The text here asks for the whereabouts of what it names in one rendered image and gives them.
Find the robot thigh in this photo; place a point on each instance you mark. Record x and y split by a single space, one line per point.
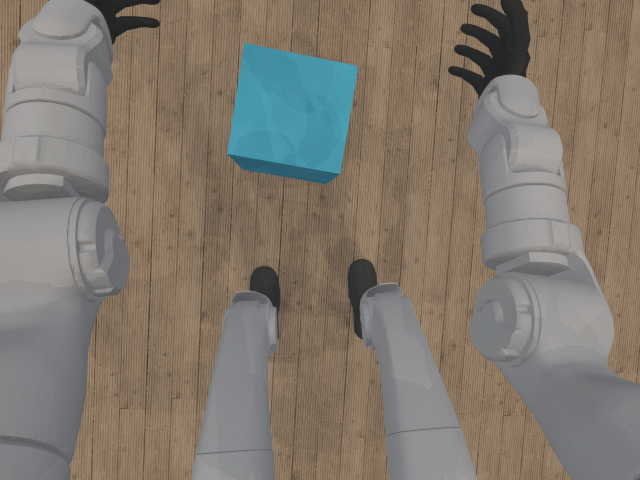
424 440
235 439

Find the robot right upper arm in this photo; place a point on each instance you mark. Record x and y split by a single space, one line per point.
550 338

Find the robot left upper arm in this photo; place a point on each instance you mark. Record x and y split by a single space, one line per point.
59 259

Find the right robot hand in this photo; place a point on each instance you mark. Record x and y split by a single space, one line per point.
509 51

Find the robot left forearm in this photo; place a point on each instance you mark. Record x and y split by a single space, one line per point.
54 117

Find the right robot thigh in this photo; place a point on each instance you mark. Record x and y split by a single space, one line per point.
424 440

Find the carton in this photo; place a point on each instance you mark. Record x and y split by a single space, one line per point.
291 114

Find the left robot hand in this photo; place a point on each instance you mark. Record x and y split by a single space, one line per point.
118 25

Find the robot right forearm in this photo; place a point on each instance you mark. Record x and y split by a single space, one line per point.
524 192

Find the left robot thigh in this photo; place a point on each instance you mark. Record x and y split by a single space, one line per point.
235 439

